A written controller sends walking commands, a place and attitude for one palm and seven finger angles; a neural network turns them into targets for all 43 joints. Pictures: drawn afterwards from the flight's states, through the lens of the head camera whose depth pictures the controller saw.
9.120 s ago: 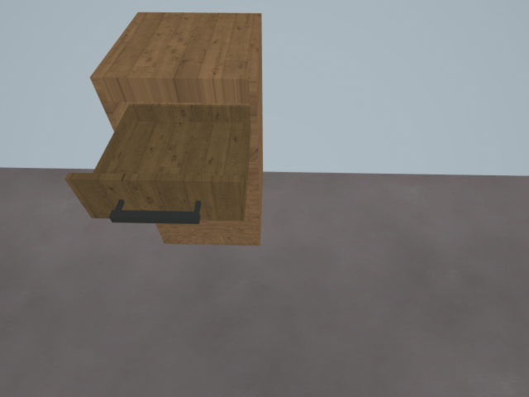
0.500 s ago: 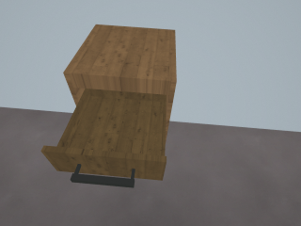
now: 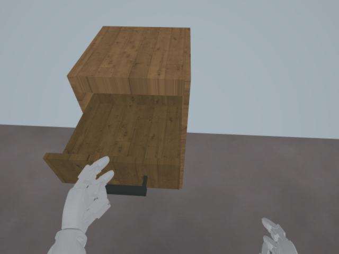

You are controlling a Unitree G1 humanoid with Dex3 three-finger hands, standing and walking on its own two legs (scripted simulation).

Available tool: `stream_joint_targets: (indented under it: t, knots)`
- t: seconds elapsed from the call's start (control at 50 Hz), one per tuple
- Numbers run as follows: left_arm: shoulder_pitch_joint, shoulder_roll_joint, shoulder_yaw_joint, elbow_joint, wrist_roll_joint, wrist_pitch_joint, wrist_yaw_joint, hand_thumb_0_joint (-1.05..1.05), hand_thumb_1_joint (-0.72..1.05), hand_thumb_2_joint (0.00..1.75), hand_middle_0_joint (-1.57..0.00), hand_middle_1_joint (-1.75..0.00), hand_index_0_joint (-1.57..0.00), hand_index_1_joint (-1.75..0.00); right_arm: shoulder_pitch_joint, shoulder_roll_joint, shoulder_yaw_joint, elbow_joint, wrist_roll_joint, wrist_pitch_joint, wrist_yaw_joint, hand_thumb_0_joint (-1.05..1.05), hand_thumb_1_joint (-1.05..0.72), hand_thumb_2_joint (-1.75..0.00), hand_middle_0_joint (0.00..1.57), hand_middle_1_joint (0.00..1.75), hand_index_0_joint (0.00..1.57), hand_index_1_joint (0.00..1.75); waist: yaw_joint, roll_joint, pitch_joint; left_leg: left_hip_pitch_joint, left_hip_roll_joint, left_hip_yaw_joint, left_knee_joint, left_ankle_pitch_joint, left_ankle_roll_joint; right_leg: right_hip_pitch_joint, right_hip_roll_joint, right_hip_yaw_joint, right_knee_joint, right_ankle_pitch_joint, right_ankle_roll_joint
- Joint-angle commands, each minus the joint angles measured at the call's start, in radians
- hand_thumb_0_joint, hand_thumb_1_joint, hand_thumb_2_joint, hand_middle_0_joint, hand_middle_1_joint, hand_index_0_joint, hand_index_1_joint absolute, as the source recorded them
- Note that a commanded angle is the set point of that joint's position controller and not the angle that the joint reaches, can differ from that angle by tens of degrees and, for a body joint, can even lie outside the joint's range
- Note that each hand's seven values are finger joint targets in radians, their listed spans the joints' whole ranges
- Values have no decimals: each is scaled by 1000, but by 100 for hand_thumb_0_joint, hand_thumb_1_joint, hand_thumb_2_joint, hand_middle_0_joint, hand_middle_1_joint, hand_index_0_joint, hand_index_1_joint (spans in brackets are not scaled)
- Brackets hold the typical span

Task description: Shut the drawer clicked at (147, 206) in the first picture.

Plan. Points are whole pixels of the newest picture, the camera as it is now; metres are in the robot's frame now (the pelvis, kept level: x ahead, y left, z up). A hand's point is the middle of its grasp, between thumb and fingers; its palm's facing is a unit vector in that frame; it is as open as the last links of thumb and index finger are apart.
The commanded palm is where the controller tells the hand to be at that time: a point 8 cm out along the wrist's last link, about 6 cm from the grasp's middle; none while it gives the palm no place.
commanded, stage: raise the hand and make a fist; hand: left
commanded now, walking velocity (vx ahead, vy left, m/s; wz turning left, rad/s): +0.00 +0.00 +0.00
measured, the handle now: (113, 183) +0.34 +0.18 -0.08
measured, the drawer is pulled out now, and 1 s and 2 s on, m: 0.30 0.30 0.30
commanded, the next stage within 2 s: bring the fist close to the handle in 1.62 s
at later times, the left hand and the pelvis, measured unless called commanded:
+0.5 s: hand (117, 231) +0.19 +0.13 -0.02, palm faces -0.19 -0.98 -0.01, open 4.1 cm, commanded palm +0.15 +0.21 -0.01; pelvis -0.03 -0.04 -0.06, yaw +2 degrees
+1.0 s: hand (94, 239) +0.16 +0.16 +0.03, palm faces +0.01 -1.00 -0.02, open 3.1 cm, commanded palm +0.12 +0.20 +0.02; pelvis -0.01 +0.00 -0.05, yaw +2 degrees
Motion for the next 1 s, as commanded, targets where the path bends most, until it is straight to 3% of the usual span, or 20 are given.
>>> stream_joint_targets:
  t: [0.0, 0.06, 0.08, 0.14, 0.18, 0.24, 0.28, 0.32, 0.36, 0.38, 0.44, 0.5, 0.56, 0.58, 0.66, 0.72, 0.78, 0.84, 0.88, 0.98]
  knots:
    - [321, 157, 158, 19, -46, -240, -212, 0, 90, 90, -50, -62, -50, -62, -147, -133, -66, -288, 7, -43, 36, 0, -90, -90, 20, 30, 20, 30, 102, -46, -4, -216, -7, -32, 79, 62, -73, -13, -17, 48, 3, 26, -26]
    - [240, 212, 183, -74, -3, -201, -196, 0, 90, 90, -56, -69, -56, -69, -175, -104, -55, -360, 23, 25, 32, 0, -90, -90, 20, 30, 20, 30, 119, 51, -28, -316, -18, -14, 130, -10, -53, -66, -9, 79, 63, -56, -28]
    - [146, 184, 140, -180, -11, -200, -181, 0, 90, 90, -58, -71, -58, -71, -190, -95, -48, -401, 25, 33, 28, 0, -90, -90, 20, 30, 20, 30, 102, 57, -46, -339, -16, -17, 150, -34, -43, -85, -10, 108, 65, -103, -24]
    - [9, 215, 198, -391, -54, -272, -112, 0, 90, 90, -64, -78, -64, -78, -135, -65, -48, -405, 18, 24, 8, 0, -90, -90, 20, 30, 20, 30, 79, 88, -187, -359, 8, -50, 237, -14, -27, -82, -12, 187, 73, -143, -18]
    - [-30, 225, 197, -518, -68, -342, -92, 0, 90, 90, -68, -82, -68, -82, -88, -57, -45, -379, 14, 15, -7, 0, -90, -90, 20, 30, 20, 30, 37, 81, -255, -356, 25, -68, 293, 15, -20, -87, -6, 214, 82, -107, -8]
    - [-55, 173, 80, -488, -74, -387, -172, 0, 90, 90, -74, -88, -74, -88, -83, -69, -22, -331, 17, -25, -18, 0, -90, -90, 20, 30, 20, 30, -27, 79, -202, -379, 41, -85, 343, 9, -12, -160, -9, 214, 74, -104, 3]
    - [-88, 168, 27, -366, -84, -350, -255, 0, 90, 90, -78, -93, -78, -93, -78, -90, -10, -300, 31, -43, -29, 0, -90, -90, 20, 30, 20, 30, -73, -1, -115, -438, 49, -94, 370, -40, -6, -189, -15, 224, 41, -164, 21]
    - [-37, 191, 31, -217, -90, -252, -335, 0, 90, 90, -82, -97, -82, -97, -75, -105, -10, -298, 49, -46, -44, 0, -90, -90, 20, 30, 20, 30, -71, -80, -76, -508, 47, -92, 374, -89, -4, -165, -34, 259, -8, -247, 41]
    - [4, 259, 108, -116, -97, -121, -377, 0, 90, 90, -86, -101, -86, -101, -102, -117, -10, -313, 66, -30, -55, 0, -90, -90, 20, 30, 20, 30, -30, -110, -84, -530, 40, -89, 357, -99, -2, -105, -55, 287, -40, -291, 51]
    - [1, 279, 140, -160, -110, -68, -384, 0, 90, 90, -88, -104, -88, -104, -108, -118, -8, -334, 69, -22, -58, 0, -90, -90, 20, 30, 20, 30, -4, -105, -146, -512, 32, -88, 339, -86, -2, -47, -66, 289, -42, -283, 54]
    - [79, 295, 278, -294, -163, 34, -309, 0, 90, 90, -94, -110, -94, -110, -133, -80, -11, -372, 61, 0, -58, 0, -90, -90, 20, 30, 20, 30, 71, -86, -289, -446, 20, -93, 285, 12, -14, 105, -79, 261, -25, -124, 60]
    - [198, 239, 322, -397, -177, -9, -180, 0, 90, 90, -100, -117, -100, -117, -115, -32, -23, -341, 48, 5, -42, 0, -90, -90, 20, 30, 20, 30, 104, -72, -336, -385, 27, -103, 247, 123, -34, 182, -63, 205, 39, 173, 55]
    - [272, 178, 245, -398, -118, -94, -139, 0, 90, 90, -106, -123, -106, -123, -105, -23, -37, -314, 34, 2, -27, 0, -90, -90, 20, 30, 20, 30, 88, -76, -271, -368, 35, -100, 219, 184, -33, 121, -41, 143, 94, 328, 46]
    - [270, 165, 201, -385, -91, -122, -146, 0, 90, 90, -108, -125, -108, -125, -103, -28, -41, -307, 33, 0, -22, 0, -90, -90, 20, 30, 20, 30, 64, -73, -227, -373, 35, -99, 222, 178, -31, 77, -41, 140, 99, 332, 51]
    - [292, 94, 39, -352, -56, -163, -227, 0, 90, 90, -116, -134, -116, -134, -123, -63, -46, -326, 38, -17, -18, 0, -90, -90, 20, 30, 20, 30, -2, -90, -101, -365, 33, -102, 233, 105, -13, -91, -30, 118, 73, 139, 47]
    - [302, 136, 54, -456, -80, -179, -255, 0, 90, 90, -122, -140, -122, -140, -93, -80, -52, -351, 40, -34, -23, 0, -90, -90, 20, 30, 20, 30, 9, -41, -195, -310, 32, -103, 230, 96, -8, -88, -15, 92, 78, 46, 25]
    - [282, 203, 131, -568, -77, -203, -190, 0, 90, 90, -128, -147, -128, -147, -80, -73, -49, -349, 28, -31, -30, 0, -90, -90, 20, 30, 20, 30, 44, 33, -254, -252, 39, -111, 214, 147, -14, -89, 5, 51, 124, 72, 2]
    - [332, 141, 96, -588, -59, -204, -122, 0, 90, 90, -134, -153, -134, -153, -73, -56, -45, -367, 23, -11, -23, 0, -90, -90, 20, 30, 20, 30, 58, 56, -235, -215, 43, -118, 191, 198, -25, -121, 18, 3, 155, 106, -4]
    - [338, 112, 55, -578, -40, -184, -102, 0, 90, 90, -138, -158, -138, -158, -68, -60, -41, -378, 25, 7, -17, 0, -90, -90, 20, 30, 20, 30, 41, 56, -216, -193, 49, -125, 187, 220, -29, -145, 22, -13, 158, 115, -1]
    - [362, 68, -82, -541, 7, -80, -149, 0, 90, 90, -140, -160, -140, -160, -93, -79, -24, -431, 39, 41, -10, 0, -90, -90, 20, 30, 20, 30, 10, -2, -103, -240, 55, -141, 154, 101, -23, -170, 24, -17, 117, 27, 5]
